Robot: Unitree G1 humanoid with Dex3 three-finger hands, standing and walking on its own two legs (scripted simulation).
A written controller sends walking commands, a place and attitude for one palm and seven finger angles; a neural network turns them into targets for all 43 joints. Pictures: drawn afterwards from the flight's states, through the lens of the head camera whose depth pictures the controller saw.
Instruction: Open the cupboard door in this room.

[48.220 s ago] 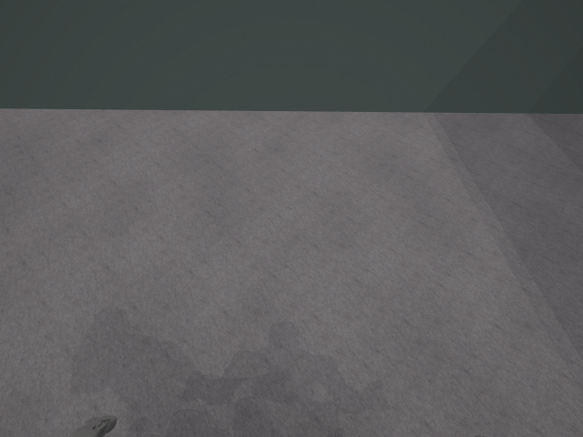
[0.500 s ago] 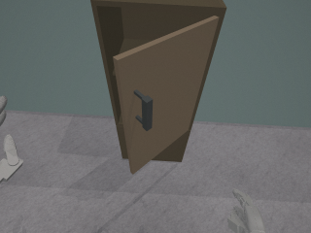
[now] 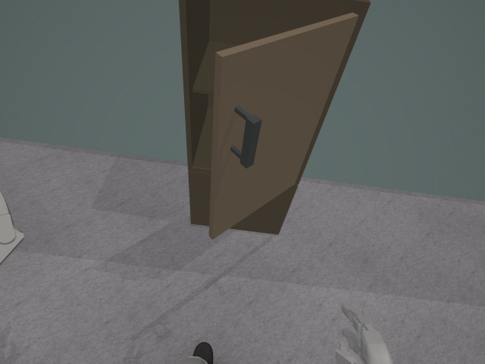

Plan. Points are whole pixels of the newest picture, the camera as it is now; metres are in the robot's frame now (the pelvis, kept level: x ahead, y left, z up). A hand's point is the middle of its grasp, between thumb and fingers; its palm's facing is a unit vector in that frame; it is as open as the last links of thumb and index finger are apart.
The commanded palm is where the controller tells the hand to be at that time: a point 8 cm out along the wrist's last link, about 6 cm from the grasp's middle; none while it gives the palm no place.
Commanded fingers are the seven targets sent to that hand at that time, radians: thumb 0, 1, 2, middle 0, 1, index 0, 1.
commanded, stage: stop stepping back and stand still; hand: left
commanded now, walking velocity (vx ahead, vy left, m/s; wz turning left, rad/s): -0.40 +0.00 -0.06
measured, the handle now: (243, 137) +0.52 +0.05 +0.07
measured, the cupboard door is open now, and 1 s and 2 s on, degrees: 45 45 45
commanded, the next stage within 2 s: none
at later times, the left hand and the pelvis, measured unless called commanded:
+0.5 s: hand out of the picture +0.09 +0.25 +0.18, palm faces +0.34 -0.80 -0.50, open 7.4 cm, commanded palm +0.05 +0.29 +0.18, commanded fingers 0.00 0.90 0.90 -0.20 -0.30 -0.20 -0.30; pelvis -0.11 +0.00 +0.00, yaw -4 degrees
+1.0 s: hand out of the picture +0.06 +0.26 +0.18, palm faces +0.44 -0.73 -0.52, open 7.4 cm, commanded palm +0.01 +0.30 +0.18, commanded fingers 0.00 0.90 0.90 -0.20 -0.30 -0.20 -0.30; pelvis -0.14 +0.00 -0.01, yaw -1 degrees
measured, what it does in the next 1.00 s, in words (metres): walks backwards: right foot, then left foot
